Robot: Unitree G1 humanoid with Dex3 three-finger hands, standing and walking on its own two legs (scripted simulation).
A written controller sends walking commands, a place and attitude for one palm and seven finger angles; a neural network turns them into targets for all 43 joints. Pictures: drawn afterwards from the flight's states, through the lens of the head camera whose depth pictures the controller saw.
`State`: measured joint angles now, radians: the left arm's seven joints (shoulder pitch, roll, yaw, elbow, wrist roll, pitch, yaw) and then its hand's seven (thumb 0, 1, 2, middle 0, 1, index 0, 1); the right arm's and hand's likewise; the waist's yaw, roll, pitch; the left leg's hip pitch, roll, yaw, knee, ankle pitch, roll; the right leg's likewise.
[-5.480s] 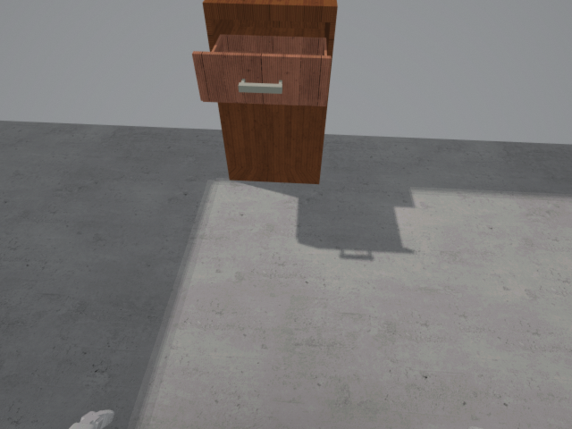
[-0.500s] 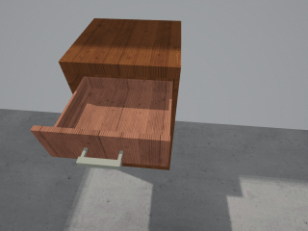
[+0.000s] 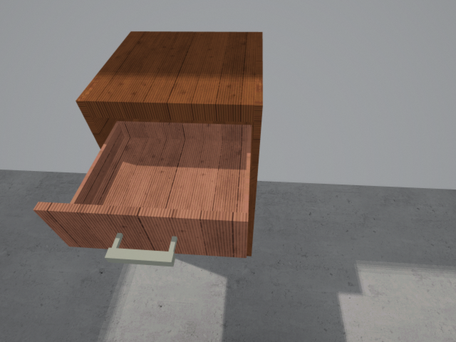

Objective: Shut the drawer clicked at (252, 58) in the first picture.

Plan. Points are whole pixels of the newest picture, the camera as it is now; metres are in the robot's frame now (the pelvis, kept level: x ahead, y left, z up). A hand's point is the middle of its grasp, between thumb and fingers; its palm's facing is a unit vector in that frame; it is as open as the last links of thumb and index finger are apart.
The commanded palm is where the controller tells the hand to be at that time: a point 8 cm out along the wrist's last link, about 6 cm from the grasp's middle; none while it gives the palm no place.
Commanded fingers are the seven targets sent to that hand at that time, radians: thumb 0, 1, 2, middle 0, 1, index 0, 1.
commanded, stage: look again from close up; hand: left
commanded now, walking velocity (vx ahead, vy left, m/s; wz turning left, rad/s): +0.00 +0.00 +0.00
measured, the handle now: (143, 248) +0.31 +0.20 -0.06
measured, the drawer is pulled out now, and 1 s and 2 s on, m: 0.30 0.29 0.29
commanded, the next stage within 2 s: raise the hand and make a fist in 0.16 s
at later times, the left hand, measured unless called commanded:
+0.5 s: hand (135, 294) +0.20 +0.17 -0.01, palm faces +0.21 -0.97 -0.08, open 6.8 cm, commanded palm +0.10 +0.22 -0.05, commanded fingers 0.00 0.90 0.90 -0.46 -0.58 -0.46 -0.58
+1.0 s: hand (140, 326) +0.16 +0.16 -0.02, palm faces -0.09 -1.00 +0.00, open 4.3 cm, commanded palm +0.11 +0.22 -0.01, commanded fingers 0.00 0.90 0.90 -0.96 -1.12 -0.96 -1.12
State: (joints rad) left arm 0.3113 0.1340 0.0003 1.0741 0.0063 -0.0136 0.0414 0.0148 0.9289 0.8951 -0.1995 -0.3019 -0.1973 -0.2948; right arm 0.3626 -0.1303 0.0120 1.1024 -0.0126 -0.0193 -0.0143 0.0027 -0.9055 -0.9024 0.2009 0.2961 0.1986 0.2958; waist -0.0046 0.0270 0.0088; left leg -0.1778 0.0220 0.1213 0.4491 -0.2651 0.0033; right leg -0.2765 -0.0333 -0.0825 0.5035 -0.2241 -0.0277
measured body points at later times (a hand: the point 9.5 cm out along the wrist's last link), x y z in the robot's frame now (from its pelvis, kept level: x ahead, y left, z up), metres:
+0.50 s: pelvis +0.00 -0.01 -0.02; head +0.00 -0.03 +0.43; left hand +0.19 +0.23 +0.00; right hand +0.15 -0.28 -0.11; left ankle -0.02 +0.11 -0.74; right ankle +0.03 -0.10 -0.74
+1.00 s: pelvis -0.02 +0.00 -0.07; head +0.03 +0.00 +0.38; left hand +0.16 +0.21 -0.02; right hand +0.18 -0.18 -0.15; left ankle -0.02 +0.12 -0.74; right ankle +0.03 -0.10 -0.74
